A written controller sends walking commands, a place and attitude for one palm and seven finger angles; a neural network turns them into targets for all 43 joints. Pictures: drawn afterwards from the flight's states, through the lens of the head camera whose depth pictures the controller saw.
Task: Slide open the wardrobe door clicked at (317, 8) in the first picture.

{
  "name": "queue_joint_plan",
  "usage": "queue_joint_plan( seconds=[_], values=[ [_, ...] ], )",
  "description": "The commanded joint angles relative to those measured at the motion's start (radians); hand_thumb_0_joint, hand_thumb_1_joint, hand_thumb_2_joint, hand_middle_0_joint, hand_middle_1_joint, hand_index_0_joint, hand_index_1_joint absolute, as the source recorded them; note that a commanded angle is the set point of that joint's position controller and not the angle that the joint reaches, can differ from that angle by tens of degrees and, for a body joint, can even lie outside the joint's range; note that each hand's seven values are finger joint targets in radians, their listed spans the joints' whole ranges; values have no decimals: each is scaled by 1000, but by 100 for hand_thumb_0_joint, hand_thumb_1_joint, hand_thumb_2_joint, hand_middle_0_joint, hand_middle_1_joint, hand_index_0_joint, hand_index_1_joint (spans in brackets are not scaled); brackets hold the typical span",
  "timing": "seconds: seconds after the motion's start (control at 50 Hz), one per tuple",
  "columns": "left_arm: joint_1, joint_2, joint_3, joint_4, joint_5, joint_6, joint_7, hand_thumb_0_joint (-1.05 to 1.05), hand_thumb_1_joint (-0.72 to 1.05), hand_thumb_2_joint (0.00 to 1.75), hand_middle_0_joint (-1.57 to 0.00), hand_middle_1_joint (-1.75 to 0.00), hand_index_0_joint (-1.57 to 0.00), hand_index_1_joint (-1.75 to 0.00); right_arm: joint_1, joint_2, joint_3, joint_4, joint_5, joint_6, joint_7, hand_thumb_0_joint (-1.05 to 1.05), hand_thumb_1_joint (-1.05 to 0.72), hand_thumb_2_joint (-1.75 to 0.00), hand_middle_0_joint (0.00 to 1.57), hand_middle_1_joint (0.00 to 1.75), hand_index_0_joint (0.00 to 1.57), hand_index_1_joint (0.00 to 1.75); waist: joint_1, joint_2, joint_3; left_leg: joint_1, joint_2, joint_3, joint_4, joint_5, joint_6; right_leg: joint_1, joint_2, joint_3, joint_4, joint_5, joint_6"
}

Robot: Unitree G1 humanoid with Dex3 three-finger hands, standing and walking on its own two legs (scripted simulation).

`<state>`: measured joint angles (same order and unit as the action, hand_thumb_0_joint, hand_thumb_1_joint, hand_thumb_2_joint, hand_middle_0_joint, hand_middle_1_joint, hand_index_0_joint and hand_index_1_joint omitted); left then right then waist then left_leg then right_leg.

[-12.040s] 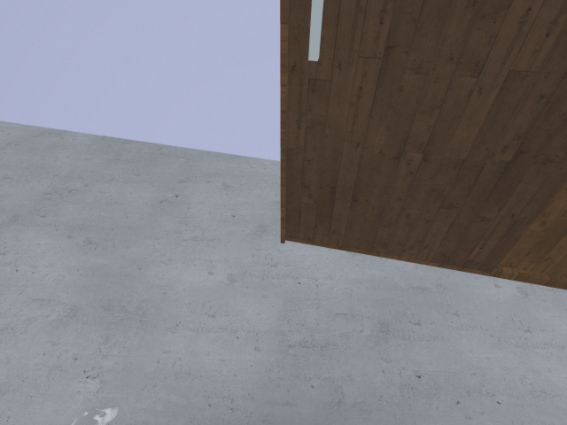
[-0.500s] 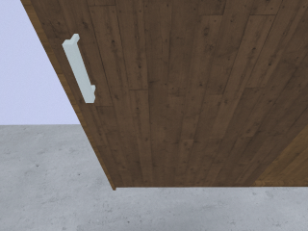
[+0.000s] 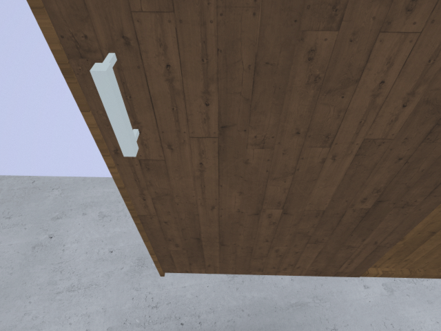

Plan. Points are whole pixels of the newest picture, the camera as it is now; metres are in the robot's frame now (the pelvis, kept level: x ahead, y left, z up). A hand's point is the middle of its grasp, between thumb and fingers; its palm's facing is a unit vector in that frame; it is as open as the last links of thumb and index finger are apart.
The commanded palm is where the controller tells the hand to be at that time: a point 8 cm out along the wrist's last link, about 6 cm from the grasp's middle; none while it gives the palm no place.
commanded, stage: come to a stop and stand still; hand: left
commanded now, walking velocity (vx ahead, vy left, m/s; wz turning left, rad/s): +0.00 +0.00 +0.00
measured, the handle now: (121, 108) +0.44 +0.21 +0.19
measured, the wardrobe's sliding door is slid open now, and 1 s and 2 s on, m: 0.00 0.00 0.00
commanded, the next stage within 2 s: look again from close up in 0.28 s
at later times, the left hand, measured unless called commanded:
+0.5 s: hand out of the picture +0.02 +0.18 -0.17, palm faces +0.03 -0.98 -0.21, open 7.4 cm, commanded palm none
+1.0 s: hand out of the picture -0.01 +0.17 -0.17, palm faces +0.04 -0.98 -0.19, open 7.4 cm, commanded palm none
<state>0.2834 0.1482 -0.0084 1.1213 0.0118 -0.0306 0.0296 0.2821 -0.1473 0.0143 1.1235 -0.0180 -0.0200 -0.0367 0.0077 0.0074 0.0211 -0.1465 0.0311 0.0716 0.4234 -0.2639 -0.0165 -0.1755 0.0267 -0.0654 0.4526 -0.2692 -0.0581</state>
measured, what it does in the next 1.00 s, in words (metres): stands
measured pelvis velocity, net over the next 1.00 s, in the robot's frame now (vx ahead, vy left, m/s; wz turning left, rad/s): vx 0.00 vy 0.00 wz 0.01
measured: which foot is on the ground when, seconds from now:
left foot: down 0.00-1.00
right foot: down 0.00-1.00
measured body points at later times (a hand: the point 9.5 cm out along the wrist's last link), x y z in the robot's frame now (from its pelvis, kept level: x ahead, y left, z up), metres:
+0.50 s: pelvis +0.01 +0.00 +0.00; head +0.02 +0.00 +0.45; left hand +0.02 +0.23 -0.15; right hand +0.01 -0.22 -0.16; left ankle -0.02 +0.13 -0.74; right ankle -0.01 -0.08 -0.74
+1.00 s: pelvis +0.00 +0.00 +0.00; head +0.01 +0.00 +0.45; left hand -0.01 +0.22 -0.16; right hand -0.01 -0.21 -0.16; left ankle -0.02 +0.13 -0.74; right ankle -0.01 -0.08 -0.74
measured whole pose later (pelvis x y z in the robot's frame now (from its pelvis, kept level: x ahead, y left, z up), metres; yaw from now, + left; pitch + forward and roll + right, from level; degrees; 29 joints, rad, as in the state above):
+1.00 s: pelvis +0.00 +0.00 +0.00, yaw +0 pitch -1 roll +1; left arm 0.28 0.15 -0.01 1.13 0.01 -0.03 0.03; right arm 0.28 -0.13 0.02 1.15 -0.02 -0.02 -0.04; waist 0.01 0.00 0.04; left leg -0.12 0.03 0.07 0.39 -0.25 -0.01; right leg -0.15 0.02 -0.07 0.42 -0.26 -0.05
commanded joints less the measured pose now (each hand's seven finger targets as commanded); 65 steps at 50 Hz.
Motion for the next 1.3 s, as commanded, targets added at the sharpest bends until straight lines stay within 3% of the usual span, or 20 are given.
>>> queue_joint_plan(
  seconds=[0.0, 0.08, 0.26, 0.72, 0.76, 0.98, 1.18, 1.2, 1.22, 1.24, 1.26, 1.28],
  values=[
    [58, 108, 21, -32, 1, -12, 9, 0, 90, 90, -20, -30, -20, -30, 74, -81, -15, -17, 4, -14, -2, 0, -90, -90, 20, 30, 20, 30, -8, -14, 29, -24, 80, -70, -60, 174, 35, 1, -141, 132, -82, 276, 2],
    [49, 118, 25, -37, 1, -13, 9, 0, 90, 90, -20, -30, -20, -30, 65, -89, -16, -17, 4, -18, -4, 0, -90, -90, 20, 30, 20, 30, -6, -7, 3, -9, 85, -71, -57, 220, 36, 29, -143, 124, -67, 328, 2],
    [42, 121, 27, -36, 1, -11, 9, 0, 90, 90, -20, -30, -20, -30, 55, -93, -16, -14, 4, -15, -5, 0, -90, -90, 20, 30, 20, 30, -4, -17, 13, -5, 83, -75, -60, 227, 36, 39, -148, 119, -73, 347, 4],
    [43, 112, 25, -29, 0, -7, 8, 0, 90, 90, -20, -30, -20, -30, 55, -84, -16, 1, 3, -12, -4, 0, -90, -90, 20, 30, 20, 30, -2, -5, 49, -8, 82, -82, -91, 162, 36, 7, -144, 126, -108, 221, 4],
    [50, 109, 25, -29, 1, -9, 8, 0, 90, 90, -20, -30, -20, -30, 62, -81, -17, 2, 4, -14, -4, 0, -90, -90, 20, 30, 20, 30, -2, -14, 27, 0, 82, -78, -84, 182, 35, 24, -144, 124, -102, 257, 5],
    [62, 98, 22, -21, 0, -6, 9, 0, 90, 90, -20, -30, -20, -30, 69, -68, -16, 10, 3, -8, -4, 0, -90, -90, 20, 30, 20, 30, -2, -12, 74, -24, 76, -80, -91, 126, 32, -13, -143, 130, -127, 160, 4],
    [72, 95, 23, -18, 0, -9, 10, 0, 90, 90, -20, -30, -20, -30, 75, -59, -17, 12, 4, -11, -4, 0, -90, -90, 20, 30, 20, 30, 0, -18, 50, -21, 75, -79, -83, 148, 31, 4, -144, 125, -119, 195, 6],
    [175, 108, 24, 22, 8, -26, 49, 0, 90, 90, -20, -30, -20, -30, -63, -98, -28, -60, 17, -17, 7, 0, -90, -90, 20, 30, 20, 30, 51, -27, 62, -111, 67, -18, 171, 79, 3, 1, -222, 223, -104, 723, 80],
    [-598, 316, 67, -1532, -225, -249, 27, 0, 88, 89, -20, -32, -20, -32, -26, -298, -33, -423, 55, -168, -37, 0, -90, -90, 20, 30, 20, 30, -99, 167, -447, 145, -34, -54, 1, 211, 51, 106, -129, 151, -8, 464, 36],
    [-478, 381, 153, -1492, -174, -222, 84, 0, 85, 88, -20, -33, -20, -33, -142, -189, 3, -392, 66, -237, -68, 0, -90, -90, 20, 30, 20, 30, -27, 300, -316, 160, -15, -11, 9, 243, 49, 51, -75, 141, 3, 292, 27],
    [-191, 211, 61, -1283, -139, -170, 108, 0, 83, 87, -21, -34, -21, -34, -85, -212, -25, -365, 34, -272, -66, 0, -90, -90, 20, 30, 20, 30, -20, 276, -325, 91, -11, -33, -22, 192, 34, 43, -64, 69, 18, 134, 11],
    [108, -22, -63, -1002, -141, -50, 114, 0, 81, 86, -21, -36, -21, -36, -75, -145, -22, -347, 70, -284, -56, 0, -90, -90, 20, 30, 20, 30, -31, 109, -141, -33, 5, -66, -18, 152, 46, -35, -52, 46, -2, 111, 21]
  ],
)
